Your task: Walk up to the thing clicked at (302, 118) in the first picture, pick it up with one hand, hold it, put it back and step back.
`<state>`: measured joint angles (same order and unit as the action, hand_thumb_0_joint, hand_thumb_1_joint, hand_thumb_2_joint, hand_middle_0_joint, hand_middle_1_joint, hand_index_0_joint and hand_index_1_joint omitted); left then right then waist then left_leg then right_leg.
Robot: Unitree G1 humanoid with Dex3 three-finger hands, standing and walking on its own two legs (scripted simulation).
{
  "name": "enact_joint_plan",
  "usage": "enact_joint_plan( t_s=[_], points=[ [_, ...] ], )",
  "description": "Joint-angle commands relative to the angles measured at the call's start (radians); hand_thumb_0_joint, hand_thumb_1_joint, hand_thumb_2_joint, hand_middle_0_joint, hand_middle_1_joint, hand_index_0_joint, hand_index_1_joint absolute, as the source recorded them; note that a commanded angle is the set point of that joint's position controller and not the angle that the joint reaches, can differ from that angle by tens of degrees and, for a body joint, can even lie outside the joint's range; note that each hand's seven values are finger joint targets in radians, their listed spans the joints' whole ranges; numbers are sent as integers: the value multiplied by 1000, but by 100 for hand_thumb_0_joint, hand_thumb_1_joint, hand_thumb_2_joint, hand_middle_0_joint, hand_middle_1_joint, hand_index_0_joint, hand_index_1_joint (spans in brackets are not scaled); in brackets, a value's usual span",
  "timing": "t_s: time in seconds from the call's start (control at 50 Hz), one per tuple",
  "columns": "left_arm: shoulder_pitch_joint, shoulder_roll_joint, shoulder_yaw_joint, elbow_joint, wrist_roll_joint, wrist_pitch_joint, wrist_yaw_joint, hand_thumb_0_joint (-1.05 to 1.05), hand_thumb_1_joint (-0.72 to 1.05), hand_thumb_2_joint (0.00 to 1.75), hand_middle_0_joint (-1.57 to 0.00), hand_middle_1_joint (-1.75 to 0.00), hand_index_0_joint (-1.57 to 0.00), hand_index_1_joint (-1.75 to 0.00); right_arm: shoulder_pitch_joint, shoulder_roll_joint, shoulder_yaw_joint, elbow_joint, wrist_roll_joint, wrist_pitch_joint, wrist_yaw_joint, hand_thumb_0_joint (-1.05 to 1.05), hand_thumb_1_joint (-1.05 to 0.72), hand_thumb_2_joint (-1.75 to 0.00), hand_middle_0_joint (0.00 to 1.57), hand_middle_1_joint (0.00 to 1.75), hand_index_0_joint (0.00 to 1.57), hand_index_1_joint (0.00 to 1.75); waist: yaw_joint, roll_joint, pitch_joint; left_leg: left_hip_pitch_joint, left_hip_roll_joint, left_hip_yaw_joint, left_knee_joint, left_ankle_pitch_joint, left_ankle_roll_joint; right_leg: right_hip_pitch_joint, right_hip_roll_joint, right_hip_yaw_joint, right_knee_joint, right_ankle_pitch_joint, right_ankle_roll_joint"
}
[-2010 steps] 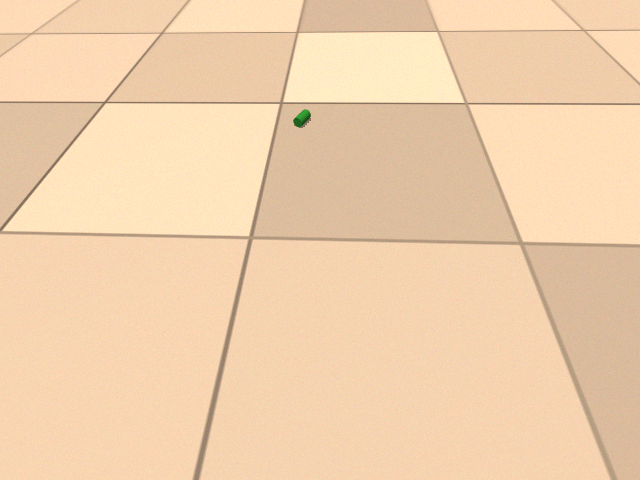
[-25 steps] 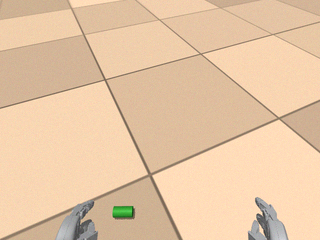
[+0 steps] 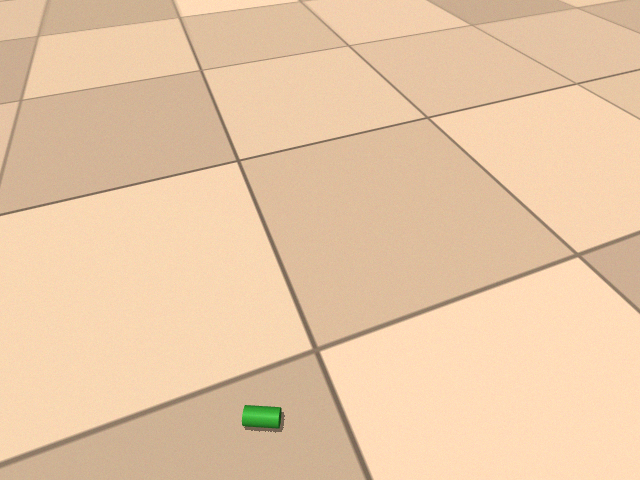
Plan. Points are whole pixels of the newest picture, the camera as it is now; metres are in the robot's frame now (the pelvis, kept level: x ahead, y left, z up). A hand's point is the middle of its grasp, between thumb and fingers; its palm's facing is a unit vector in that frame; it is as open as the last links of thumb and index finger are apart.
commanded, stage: stand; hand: left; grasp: from above
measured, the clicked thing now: (262, 416) +0.42 +0.23 -0.73
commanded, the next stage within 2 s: none
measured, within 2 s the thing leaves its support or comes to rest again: neither
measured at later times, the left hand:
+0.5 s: hand out of the picture +0.02 +0.23 -0.15, palm faces +0.04 -0.94 -0.35, open 7.4 cm
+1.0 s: hand out of the picture +0.06 +0.22 -0.14, palm faces +0.01 -0.95 -0.33, open 7.4 cm
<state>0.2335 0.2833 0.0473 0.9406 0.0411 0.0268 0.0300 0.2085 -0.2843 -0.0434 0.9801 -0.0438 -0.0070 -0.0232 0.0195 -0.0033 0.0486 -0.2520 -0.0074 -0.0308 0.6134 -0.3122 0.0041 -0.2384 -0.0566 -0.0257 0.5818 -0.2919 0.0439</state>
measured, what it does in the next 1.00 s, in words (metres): stands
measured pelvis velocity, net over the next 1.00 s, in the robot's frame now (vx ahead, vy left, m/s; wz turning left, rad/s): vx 0.00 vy -0.02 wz -0.01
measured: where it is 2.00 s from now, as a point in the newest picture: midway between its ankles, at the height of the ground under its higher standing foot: outside the picture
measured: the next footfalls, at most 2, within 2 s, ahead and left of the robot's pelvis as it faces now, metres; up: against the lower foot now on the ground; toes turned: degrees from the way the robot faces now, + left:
none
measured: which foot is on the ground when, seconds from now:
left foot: down 0.00-1.00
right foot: down 0.00-1.00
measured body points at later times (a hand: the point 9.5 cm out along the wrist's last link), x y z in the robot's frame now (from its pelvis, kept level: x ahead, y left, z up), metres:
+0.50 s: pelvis -0.01 -0.01 +0.01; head -0.03 -0.02 +0.46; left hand +0.02 +0.28 -0.12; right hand +0.05 -0.29 -0.13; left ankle +0.01 +0.12 -0.73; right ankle +0.01 -0.15 -0.73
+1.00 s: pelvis +0.00 -0.02 +0.02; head +0.00 -0.02 +0.47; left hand +0.06 +0.27 -0.12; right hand +0.05 -0.31 -0.13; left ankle +0.01 +0.12 -0.73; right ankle +0.01 -0.15 -0.73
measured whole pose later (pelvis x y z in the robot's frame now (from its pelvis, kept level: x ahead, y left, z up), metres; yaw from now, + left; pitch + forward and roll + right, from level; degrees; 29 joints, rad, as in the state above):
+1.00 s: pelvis +0.00 -0.02 +0.02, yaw +0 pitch -4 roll +0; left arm 0.13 0.30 0.03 1.15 0.02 0.00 0.01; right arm 0.16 -0.31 -0.01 1.14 -0.02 0.00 -0.02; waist 0.00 0.02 0.06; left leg -0.10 0.01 -0.03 0.36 -0.18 -0.02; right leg -0.11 -0.04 -0.03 0.36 -0.18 0.02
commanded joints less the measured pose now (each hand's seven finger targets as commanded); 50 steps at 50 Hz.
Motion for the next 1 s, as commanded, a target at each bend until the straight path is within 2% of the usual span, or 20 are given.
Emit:
enact_joint_plan(
  t_s=[0.0,0.04,0.06,0.08,0.16,0.2,0.22,0.28,0.32,0.38,0.46,0.5,0.52,0.6,0.64,0.68,0.8,0.84,0.98],
  points=[
    [-67,162,32,-11,-8,-36,13,0,90,90,-20,-30,-20,-30,-46,-185,-35,-46,7,-25,-15,0,-90,-90,20,30,20,30,-2,51,-54,43,88,-109,-227,198,34,89,-40,47,-148,145,-49],
    [-65,165,29,23,-11,-33,13,0,90,90,-20,-30,-20,-30,-45,-190,-33,-23,11,-24,-16,0,-90,-90,20,30,20,30,-3,56,-40,54,95,-115,-258,210,29,111,-41,41,-167,149,-45],
    [-46,171,28,42,-8,-34,14,0,90,90,-20,-30,-20,-30,-61,-190,-34,-15,12,-24,-16,0,-90,-90,20,30,20,30,9,42,-46,76,88,-105,-242,230,29,112,-48,45,-185,158,-48],
    [-59,177,27,54,-9,-34,14,0,90,90,-20,-30,-20,-30,-52,-186,-31,-5,15,-22,-17,0,-90,-90,20,30,20,30,0,28,-43,88,89,-100,-252,235,26,112,-52,49,-195,159,-47],
    [-65,175,21,97,-7,-30,13,0,90,90,-20,-30,-20,-30,-55,-192,-31,26,14,-13,-16,0,-90,-90,20,30,20,30,-3,25,17,60,88,-107,-311,91,22,105,-47,47,-226,95,-42],
    [-55,177,19,115,-5,-33,12,0,90,90,-20,-30,-20,-30,-73,-190,-29,30,14,-9,-12,0,-90,-90,20,30,20,30,3,14,28,49,83,-104,-314,73,22,108,-49,45,-247,74,-41],
    [-64,183,20,119,-6,-33,11,0,90,90,-20,-30,-20,-30,-59,-192,-30,38,15,-6,-11,0,-90,-90,20,30,20,30,-5,14,39,39,83,-106,-324,36,21,106,-48,48,-253,51,-38],
    [-59,188,20,136,-7,-33,10,0,90,90,-20,-30,-20,-30,-71,-190,-29,46,14,-3,-7,0,-90,-90,20,30,20,30,-1,13,54,35,87,-113,-335,-11,22,89,-46,49,-267,14,-38],
    [-64,191,20,141,-9,-37,8,0,90,90,-20,-30,-20,-30,-67,-190,-27,53,16,-4,-4,0,-90,-90,20,30,20,30,-3,9,44,47,89,-111,-336,-1,24,93,-52,58,-273,26,-41],
    [-71,202,22,144,-8,-38,6,0,90,90,-20,-30,-20,-30,-69,-197,-26,55,15,-1,-1,0,-90,-90,20,30,20,30,-5,11,55,30,86,-107,-339,-30,23,84,-51,65,-285,-9,-39],
    [-73,212,22,149,-8,-42,5,0,90,90,-20,-30,-20,-30,-74,-195,-23,59,18,-2,2,0,-90,-90,20,30,20,30,-5,-18,43,63,82,-95,-315,18,23,64,-64,84,-314,-45,-44],
    [-99,222,23,142,-10,-45,5,0,90,90,-20,-30,-20,-30,-57,-194,-20,67,18,-3,3,0,-90,-90,20,30,20,30,-16,-13,36,69,81,-88,-306,46,23,65,-68,95,-320,-41,-46],
    [-96,220,22,142,-13,-46,5,0,90,90,-20,-30,-20,-30,-68,-194,-19,67,18,-5,3,0,-90,-90,20,30,20,30,-11,-6,16,94,86,-86,-299,87,24,75,-74,97,-318,-6,-49],
    [-98,227,24,152,-16,-43,3,0,90,90,-20,-30,-20,-30,-56,-198,-14,79,17,-2,2,0,-90,-90,20,30,20,30,-11,-4,43,47,88,-90,-319,36,23,87,-65,91,-316,-15,-46],
    [-92,222,22,158,-17,-45,1,0,90,90,-20,-30,-20,-30,-64,-201,-12,79,21,-6,3,0,-90,-90,20,30,20,30,-10,-4,10,92,94,-86,-309,98,24,94,-70,93,-314,22,-49],
    [-99,222,21,156,-18,-47,2,0,90,90,-20,-30,-20,-30,-64,-205,-10,83,21,-6,3,0,-90,-90,20,30,20,30,-8,-3,15,86,95,-83,-307,115,23,102,-71,93,-316,33,-48],
    [-118,220,22,158,-21,-42,-3,0,90,90,-20,-30,-20,-30,-67,-209,-3,91,20,-7,0,0,-90,-90,20,30,20,30,-10,19,17,64,101,-86,-330,93,19,118,-63,82,-301,48,-51],
    [-112,215,20,159,-21,-45,-5,0,90,90,-20,-30,-20,-30,-74,-219,-2,92,21,-13,-1,0,-90,-90,20,30,20,30,-6,30,-18,88,109,-85,-325,161,20,145,-67,79,-292,134,-50],
    [-136,213,17,158,-23,-42,-6,0,90,90,-20,-30,-20,-30,-91,-224,1,100,22,-16,-3,0,-90,-90,20,30,20,30,-7,17,-30,115,114,-78,-327,229,15,150,-67,69,-291,182,-47]
  ],
)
